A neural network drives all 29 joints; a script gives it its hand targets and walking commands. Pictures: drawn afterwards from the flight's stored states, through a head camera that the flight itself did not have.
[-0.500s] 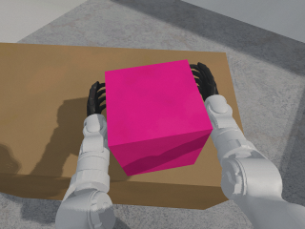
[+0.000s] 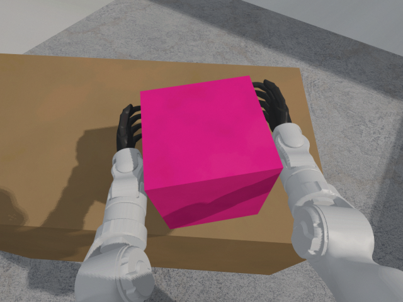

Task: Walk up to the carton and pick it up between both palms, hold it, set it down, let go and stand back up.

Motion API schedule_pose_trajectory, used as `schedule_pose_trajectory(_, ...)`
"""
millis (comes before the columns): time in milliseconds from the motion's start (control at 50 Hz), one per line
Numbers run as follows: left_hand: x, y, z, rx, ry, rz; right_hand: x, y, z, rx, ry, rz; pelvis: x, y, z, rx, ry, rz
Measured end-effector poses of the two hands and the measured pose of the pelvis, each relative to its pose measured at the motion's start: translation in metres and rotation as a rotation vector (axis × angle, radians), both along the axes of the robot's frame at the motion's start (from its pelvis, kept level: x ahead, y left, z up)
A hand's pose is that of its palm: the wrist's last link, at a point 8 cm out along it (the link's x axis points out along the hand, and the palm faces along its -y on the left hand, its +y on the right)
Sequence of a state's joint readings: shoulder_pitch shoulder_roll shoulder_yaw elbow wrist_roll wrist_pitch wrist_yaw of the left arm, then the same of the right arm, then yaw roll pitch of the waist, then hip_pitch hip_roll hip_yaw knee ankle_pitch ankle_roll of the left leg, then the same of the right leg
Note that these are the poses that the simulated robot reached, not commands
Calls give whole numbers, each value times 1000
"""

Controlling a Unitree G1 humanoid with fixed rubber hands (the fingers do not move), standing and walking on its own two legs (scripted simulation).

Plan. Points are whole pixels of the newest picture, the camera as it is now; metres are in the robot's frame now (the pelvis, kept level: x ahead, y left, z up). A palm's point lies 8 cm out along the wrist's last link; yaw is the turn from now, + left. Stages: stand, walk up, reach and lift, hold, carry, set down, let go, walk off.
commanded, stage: set down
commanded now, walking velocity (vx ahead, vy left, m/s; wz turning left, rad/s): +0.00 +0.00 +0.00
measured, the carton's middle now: (205, 160) +0.40 +0.02 +0.00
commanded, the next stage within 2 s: none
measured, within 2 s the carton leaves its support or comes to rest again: neither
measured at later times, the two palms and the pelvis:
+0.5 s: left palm (131, 145) +0.40 +0.17 +0.04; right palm (278, 120) +0.46 -0.12 +0.07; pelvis +0.00 +0.00 +0.00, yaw +0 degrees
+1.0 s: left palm (131, 146) +0.40 +0.17 +0.04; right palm (279, 121) +0.46 -0.12 +0.07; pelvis +0.00 +0.00 +0.00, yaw +0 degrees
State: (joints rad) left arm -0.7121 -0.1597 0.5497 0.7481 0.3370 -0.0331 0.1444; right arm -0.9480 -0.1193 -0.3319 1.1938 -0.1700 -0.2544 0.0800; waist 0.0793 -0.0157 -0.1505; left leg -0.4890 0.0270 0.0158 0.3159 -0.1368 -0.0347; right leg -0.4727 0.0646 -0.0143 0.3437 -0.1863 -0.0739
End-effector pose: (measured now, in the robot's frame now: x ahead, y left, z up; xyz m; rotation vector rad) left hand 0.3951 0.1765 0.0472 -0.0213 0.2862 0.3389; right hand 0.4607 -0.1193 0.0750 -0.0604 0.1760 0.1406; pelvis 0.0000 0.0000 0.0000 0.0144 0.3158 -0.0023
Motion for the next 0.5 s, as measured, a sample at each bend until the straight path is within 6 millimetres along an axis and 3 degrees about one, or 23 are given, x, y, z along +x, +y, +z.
schedule_pose_trajectory(500, 3, -4, -5, -7, -18, 6, 4, -5, -8, -1, 17, 4, 3, -3, 0, 4, 7, 0)
